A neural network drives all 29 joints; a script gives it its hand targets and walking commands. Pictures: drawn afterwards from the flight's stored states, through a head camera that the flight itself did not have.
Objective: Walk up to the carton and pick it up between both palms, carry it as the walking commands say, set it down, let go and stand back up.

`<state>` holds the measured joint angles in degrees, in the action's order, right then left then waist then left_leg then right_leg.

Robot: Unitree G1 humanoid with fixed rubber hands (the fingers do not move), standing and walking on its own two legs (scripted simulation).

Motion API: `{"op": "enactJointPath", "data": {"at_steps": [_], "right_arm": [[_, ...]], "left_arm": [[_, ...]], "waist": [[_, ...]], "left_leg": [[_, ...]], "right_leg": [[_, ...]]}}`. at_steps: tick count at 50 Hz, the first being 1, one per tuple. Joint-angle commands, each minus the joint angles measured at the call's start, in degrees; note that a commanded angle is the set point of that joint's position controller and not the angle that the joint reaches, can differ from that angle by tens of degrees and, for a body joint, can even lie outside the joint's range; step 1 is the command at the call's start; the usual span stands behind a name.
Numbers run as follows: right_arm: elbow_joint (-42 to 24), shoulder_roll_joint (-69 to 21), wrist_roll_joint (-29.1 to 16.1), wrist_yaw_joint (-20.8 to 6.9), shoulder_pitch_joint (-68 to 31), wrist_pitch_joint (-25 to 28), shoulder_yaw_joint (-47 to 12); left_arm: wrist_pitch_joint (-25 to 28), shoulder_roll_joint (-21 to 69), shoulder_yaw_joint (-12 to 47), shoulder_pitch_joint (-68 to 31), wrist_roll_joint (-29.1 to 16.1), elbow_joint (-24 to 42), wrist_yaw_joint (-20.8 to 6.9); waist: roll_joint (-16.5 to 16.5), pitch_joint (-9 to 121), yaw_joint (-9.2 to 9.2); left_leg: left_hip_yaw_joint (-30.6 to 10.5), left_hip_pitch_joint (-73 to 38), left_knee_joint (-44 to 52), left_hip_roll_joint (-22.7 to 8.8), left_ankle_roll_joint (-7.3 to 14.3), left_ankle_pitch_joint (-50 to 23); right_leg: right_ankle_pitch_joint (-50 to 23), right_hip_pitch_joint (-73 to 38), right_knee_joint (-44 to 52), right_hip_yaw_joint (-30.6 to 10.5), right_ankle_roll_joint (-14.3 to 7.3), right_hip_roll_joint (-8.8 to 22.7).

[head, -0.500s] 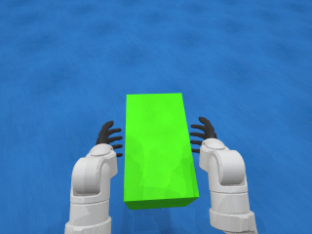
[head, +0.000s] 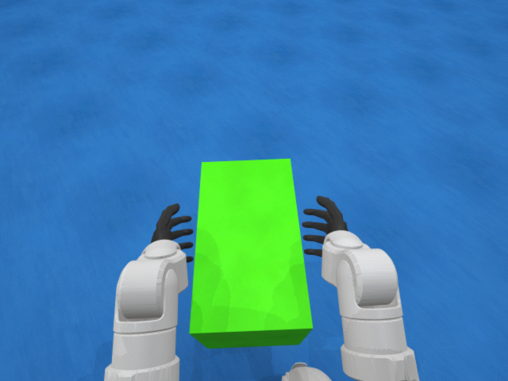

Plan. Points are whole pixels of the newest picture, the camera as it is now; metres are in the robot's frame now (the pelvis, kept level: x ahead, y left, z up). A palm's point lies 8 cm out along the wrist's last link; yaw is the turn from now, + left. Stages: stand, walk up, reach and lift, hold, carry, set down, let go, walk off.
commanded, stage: carry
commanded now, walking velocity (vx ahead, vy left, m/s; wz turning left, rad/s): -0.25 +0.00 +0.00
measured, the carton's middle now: (249, 252) +0.34 +0.00 -0.01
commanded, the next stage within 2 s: none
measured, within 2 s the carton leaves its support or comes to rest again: neither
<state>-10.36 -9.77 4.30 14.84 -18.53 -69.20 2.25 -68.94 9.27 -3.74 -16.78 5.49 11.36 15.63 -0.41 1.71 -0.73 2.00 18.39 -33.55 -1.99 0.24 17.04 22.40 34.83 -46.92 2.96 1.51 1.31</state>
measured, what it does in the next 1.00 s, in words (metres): walks backwards: right foot, then left foot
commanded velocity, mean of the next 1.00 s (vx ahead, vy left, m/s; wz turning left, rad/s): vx -0.25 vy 0.00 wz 0.00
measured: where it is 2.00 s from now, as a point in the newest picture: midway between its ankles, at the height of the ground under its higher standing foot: outside the picture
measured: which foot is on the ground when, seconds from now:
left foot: down 0.00-0.22, up 0.24-0.50, down 0.52-0.84, up 0.86-1.00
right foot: up 0.00-0.20, down 0.22-0.56, up 0.58-0.82, down 0.84-1.00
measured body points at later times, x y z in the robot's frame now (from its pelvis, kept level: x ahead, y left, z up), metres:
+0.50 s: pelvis -0.20 -0.03 -0.01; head -0.19 -0.04 +0.44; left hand +0.12 +0.06 +0.08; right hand +0.09 -0.19 +0.08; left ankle -0.24 +0.09 -0.72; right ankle -0.08 -0.15 -0.73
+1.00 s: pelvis -0.41 -0.07 +0.00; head -0.39 -0.08 +0.45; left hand -0.10 +0.04 +0.08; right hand -0.11 -0.21 +0.07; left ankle -0.39 +0.07 -0.67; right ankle -0.33 -0.17 -0.73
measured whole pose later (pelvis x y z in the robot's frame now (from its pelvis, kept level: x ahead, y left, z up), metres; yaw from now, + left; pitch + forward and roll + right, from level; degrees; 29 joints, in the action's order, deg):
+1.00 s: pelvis -0.41 -0.07 +0.00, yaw +0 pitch +2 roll +2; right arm -13.5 -9.2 4.2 16.2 -16.7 -69.9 2.6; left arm -69.5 9.5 -1.7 -17.5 4.0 11.3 14.5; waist 0.3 0.8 -1.9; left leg 2.2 30.3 -57.3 -0.8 -1.6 25.2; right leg 9.3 24.4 -31.8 3.1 -1.5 2.9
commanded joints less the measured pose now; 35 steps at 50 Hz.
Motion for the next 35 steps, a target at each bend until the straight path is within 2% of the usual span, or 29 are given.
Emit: {"op": "enactJointPath", "data": {"at_steps": [1, 3, 5, 7, 8, 9, 10, 11, 12, 13, 14, 15, 16, 17, 19, 21, 24, 25, 26, 27, 28, 29, 30, 31, 33, 35], "right_arm": [[-8.78, -61.15, -16.77, -12.76, -18.87, 3.09, -23.99], [-8.28, -59.91, -15.44, -12.04, -17.62, 3.37, -21.87], [-7.84, -58.97, -14.29, -11.35, -16.46, 3.51, -20.77], [-6.82, -58.36, -13.64, -10.79, -15.08, 3.28, -20.41], [-6.11, -58.25, -13.39, -10.57, -14.4, 3.04, -20.45], [-5.38, -58.16, -13.17, -10.4, -13.41, 2.77, -20.57], [-4.77, -58.1, -13.07, -10.24, -12.51, 2.58, -20.79], [-4.29, -58.18, -12.98, -10.04, -12.14, 2.41, -21.13], [-4.74, -58.09, -12.51, -10.1, -12.03, 2.28, -21.26], [-6.3, -58.44, -13.98, -10.46, -15.7, 2.2, -22.61], [-6.84, -60.04, -15.57, -10.71, -17.87, 2.1, -24.52], [-8.47, -61.17, -17.2, -11.0, -19.64, 2.29, -26.76], [-9.4, -62.68, -18.61, -11.4, -21.66, 2.52, -28.19], [-10.34, -63.26, -19.82, -11.68, -23.22, 2.72, -29.5], [-12.12, -62.71, -21.62, -11.9, -24.82, 2.71, -30.81], [-11.94, -62.08, -22.29, -12.02, -24.54, 2.27, -31.36], [-10.22, -61.32, -21.92, -12.18, -21.62, 1.6, -31.07], [-9.15, -61.1, -21.31, -12.32, -20.41, 1.46, -30.51], [-8.15, -61.1, -20.74, -12.56, -19.96, 1.44, -29.9], [-7.61, -60.88, -20.06, -12.81, -19.55, 1.52, -29.2], [-6.77, -61.26, -19.25, -12.94, -17.39, 1.88, -27.86], [-9.0, -61.51, -19.44, -13.15, -19.58, 2.33, -27.56], [-9.88, -61.79, -18.79, -13.04, -19.02, 2.62, -27.1], [-10.82, -61.73, -18.25, -12.95, -19.29, 2.77, -26.72], [-11.16, -60.2, -16.92, -12.26, -18.34, 3.15, -24.64], [-10.11, -59.15, -15.25, -11.41, -16.36, 3.23, -22.69]], "left_arm": [[2.97, 63.38, 31.55, -27.47, -21.46, 10.41, -13.29], [2.63, 62.77, 32.3, -28.03, -22.5, 10.81, -13.28], [2.25, 62.13, 32.23, -26.36, -22.46, 10.31, -13.13], [1.83, 61.14, 31.44, -24.65, -22.07, 9.23, -12.86], [1.61, 60.69, 30.82, -23.59, -21.73, 8.42, -12.76], [1.41, 60.29, 30.13, -22.44, -21.37, 7.69, -12.74], [1.2, 59.93, 29.37, -21.6, -21.08, 7.03, -12.82], [0.98, 59.46, 28.65, -20.7, -20.92, 6.23, -13.09], [1.15, 58.65, 28.54, -21.08, -20.87, 5.61, -13.46], [1.62, 59.65, 28.01, -20.7, -20.38, 5.5, -13.44], [1.68, 60.4, 27.47, -20.58, -20.01, 6.71, -13.43], [2.13, 60.38, 26.58, -19.52, -19.01, 7.78, -13.31], [2.6, 60.82, 25.64, -20.05, -18.18, 8.32, -13.16], [3.02, 61.04, 24.63, -19.81, -17.32, 8.25, -12.9], [3.64, 60.29, 23.39, -19.16, -16.41, 9.4, -12.38], [3.68, 58.99, 22.73, -17.3, -15.26, 8.97, -11.78], [3.16, 57.87, 22.74, -14.64, -14.12, 7.49, -11.12], [2.94, 57.87, 23.02, -14.23, -14.01, 6.72, -10.98], [2.76, 58.07, 23.46, -14.16, -14.07, 5.98, -10.95], [2.62, 58.63, 24.31, -13.87, -14.42, 5.73, -11.07], [2.35, 58.56, 27.03, -17.23, -15.84, 8.62, -11.59], [2.69, 59.79, 27.91, -21.2, -16.82, 10.11, -11.75], [2.88, 61.34, 28.67, -22.07, -17.91, 10.19, -12.09], [3.0, 62.38, 29.81, -23.34, -18.93, 10.5, -12.35], [2.86, 62.41, 31.72, -24.92, -21.11, 11.71, -12.67], [2.38, 61.75, 32.3, -24.97, -22.07, 11.91, -12.74]], "waist": [[8.76, 17.02, 0.22], [10.56, 18.79, 0.33], [12.72, 21.06, 0.11], [14.13, 21.96, -0.24], [13.81, 22.2, -0.02], [12.68, 22.6, 0.35], [10.72, 22.87, 0.43], [4.66, 22.45, 0.42], [-10.41, 23.27, 0.32], [-19.52, 22.84, 0.8], [-16.29, 22.24, 1.22], [-11.08, 21.57, 1.13], [-9.03, 21.48, 1.16], [-9.27, 20.77, 1.32], [-9.44, 20.79, 1.63], [-10.68, 21.65, 2.03], [-11.09, 23.84, 1.87], [-9.91, 24.23, 1.4], [-7.7, 23.55, 1.23], [1.31, 22.61, 1.17], [16.6, 18.22, 0.24], [17.01, 15.65, 0.1], [12.77, 16.32, 0.09], [8.5, 16.8, 0.17], [8.66, 17.3, 0.34], [10.7, 19.1, 0.39]], "left_leg": [[-8.54, -5.63, 10.02, -16.39, 7.38, -33.31], [-5.45, -10.84, 7.65, -13.99, 5.9, -37.13], [-6.16, -13.71, 6.82, -14.39, 5.35, -40.97], [-7.92, -13.97, 7.14, -14.81, 5.22, -38.08], [-8.41, -13.61, 6.74, -14.75, 5.03, -36.12], [-8.13, -12.31, 5.8, -14.16, 4.04, -34.17], [-7.69, -8.93, 4.23, -12.7, 2.34, -30.58], [-6.31, -3.42, 0.65, -10.04, 0.7, -22.35], [-1.49, 5.86, -3.97, -4.44, -2.29, -4.26], [1.68, 9.22, -14.88, -0.45, -3.03, 13.79], [-0.5, 9.49, -24.62, 1.19, -2.27, 16.68], [-1.79, 9.92, -28.8, 1.21, -1.55, 14.49], [-2.25, 10.36, -29.96, 0.33, -1.26, 10.97], [-1.93, 10.9, -29.2, 0.03, -1.59, 8.84], [-0.11, 9.37, -24.1, 0.72, -2.98, 9.09], [0.34, 7.45, -17.23, 1.34, -3.06, 11.44], [0.89, 3.09, -3.25, 1.91, -1.87, 11.6], [1.89, -0.22, 4.65, 1.8, -1.69, 7.91], [-0.47, -5.03, 12.0, -0.86, -1.24, 3.49], [-8.82, -9.31, 14.96, -7.48, 0.46, 4.18], [-21.05, -5.47, 16.47, -17.06, 4.81, -2.06], [-20.99, -2.72, 16.13, -20.99, 8.03, -16.73], [-18.38, -2.32, 14.56, -21.42, 9.39, -27.06], [-13.17, -2.77, 12.47, -18.89, 8.73, -29.77], [-7.39, -6.24, 9.89, -15.27, 7.22, -31.45], [-5.65, -10.87, 7.64, -13.9, 6.14, -36.08]], "right_leg": [[3.46, -1.27, -17.7, -3.01, -0.01, -0.84], [2.65, -0.16, -12.45, -1.28, 0.65, -0.96], [4.7, -3.15, -4.6, 0.0, 1.06, -1.56], [4.34, -7.43, 3.91, 0.85, 1.06, -2.21], [1.79, -9.94, 9.88, 1.33, 0.85, -2.2], [-3.79, -13.85, 17.68, 1.66, 0.86, -1.35], [-7.8, -19.1, 22.65, -0.56, 0.57, 1.11], [-13.18, -24.14, 25.44, -6.51, -0.33, 6.2], [-31.26, -28.42, 24.48, -17.96, -4.29, 17.75], [-43.0, -24.92, 23.94, -20.51, -8.87, 22.74], [-44.65, -23.89, 23.85, -18.83, -10.97, 21.49], [-40.6, -22.59, 23.71, -15.1, -10.63, 19.47], [-34.25, -22.65, 23.21, -11.55, -9.81, 17.1], [-30.66, -23.55, 22.83, -9.44, -9.23, 15.38], [-23.76, -24.96, 24.21, -8.44, -8.05, 13.89], [-18.83, -26.63, 26.25, -10.88, -8.38, 14.51], [-18.89, -29.42, 26.4, -13.35, -8.13, 14.99], [-18.32, -28.92, 25.51, -12.61, -6.77, 14.14], [-15.32, -24.67, 24.2, -11.59, -4.47, 12.81], [-8.92, -16.08, 20.15, -8.04, -1.23, 9.08], [-0.36, -6.62, 12.79, -0.87, 1.26, 3.0], [6.8, -5.0, -0.46, 1.68, 1.51, 0.42], [8.17, -4.97, -9.6, -0.7, 0.63, 0.09], [5.61, -4.76, -14.98, -2.03, 0.07, -0.27], [2.5, -1.7, -16.49, -2.18, 0.19, -0.95], [2.7, -1.67, -9.56, -0.56, 0.67, -0.86]]}}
